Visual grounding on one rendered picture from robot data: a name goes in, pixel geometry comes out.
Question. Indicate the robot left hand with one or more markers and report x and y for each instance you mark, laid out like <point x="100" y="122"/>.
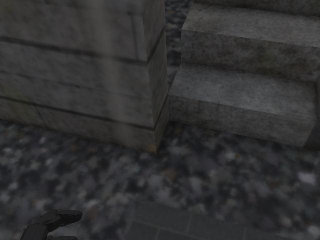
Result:
<point x="49" y="222"/>

